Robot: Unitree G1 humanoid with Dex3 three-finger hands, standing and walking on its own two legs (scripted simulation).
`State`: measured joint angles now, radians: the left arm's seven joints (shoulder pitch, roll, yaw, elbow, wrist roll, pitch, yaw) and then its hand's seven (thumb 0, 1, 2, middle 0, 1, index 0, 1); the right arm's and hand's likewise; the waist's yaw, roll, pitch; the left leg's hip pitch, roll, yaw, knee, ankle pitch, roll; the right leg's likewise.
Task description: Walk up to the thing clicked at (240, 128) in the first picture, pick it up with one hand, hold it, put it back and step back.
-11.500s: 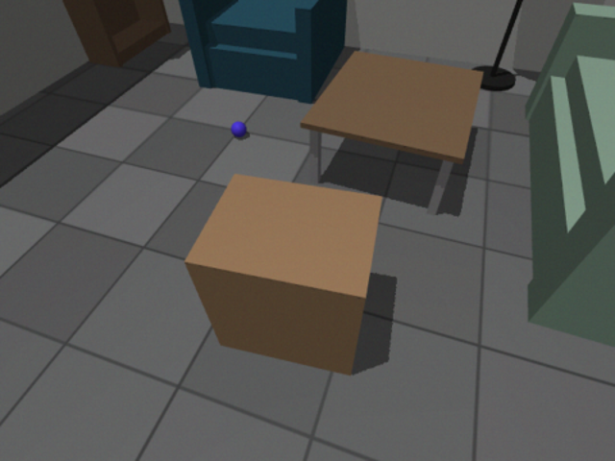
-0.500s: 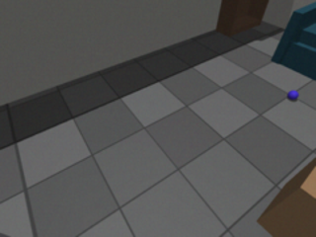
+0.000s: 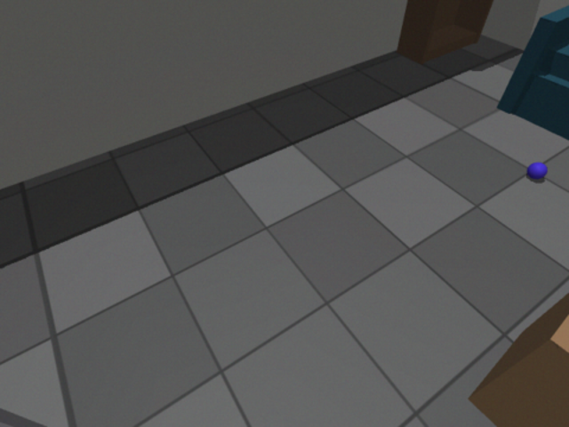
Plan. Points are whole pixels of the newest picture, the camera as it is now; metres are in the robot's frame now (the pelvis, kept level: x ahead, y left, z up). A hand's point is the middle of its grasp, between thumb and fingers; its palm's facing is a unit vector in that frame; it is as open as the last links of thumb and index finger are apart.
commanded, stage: stand
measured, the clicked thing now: (537, 170) +1.40 -1.27 -0.74
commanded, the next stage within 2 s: walk up in 1.60 s
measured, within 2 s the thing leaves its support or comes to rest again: neither
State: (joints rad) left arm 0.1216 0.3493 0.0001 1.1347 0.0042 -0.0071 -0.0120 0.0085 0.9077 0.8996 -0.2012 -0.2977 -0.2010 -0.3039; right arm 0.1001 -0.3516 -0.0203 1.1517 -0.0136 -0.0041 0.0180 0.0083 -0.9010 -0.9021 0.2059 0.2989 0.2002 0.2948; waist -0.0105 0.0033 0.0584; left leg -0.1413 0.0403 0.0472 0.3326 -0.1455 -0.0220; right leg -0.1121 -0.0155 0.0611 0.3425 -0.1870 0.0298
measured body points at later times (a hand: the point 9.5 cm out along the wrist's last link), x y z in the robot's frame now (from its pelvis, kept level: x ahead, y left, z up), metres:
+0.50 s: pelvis +0.01 +0.00 +0.00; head +0.03 +0.00 +0.45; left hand +0.09 +0.30 -0.13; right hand +0.08 -0.30 -0.13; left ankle +0.02 +0.13 -0.75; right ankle +0.00 -0.14 -0.75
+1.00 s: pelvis +0.01 +0.00 +0.00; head +0.02 +0.00 +0.45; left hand +0.09 +0.30 -0.13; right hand +0.10 -0.30 -0.13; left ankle +0.02 +0.13 -0.75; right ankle +0.00 -0.14 -0.75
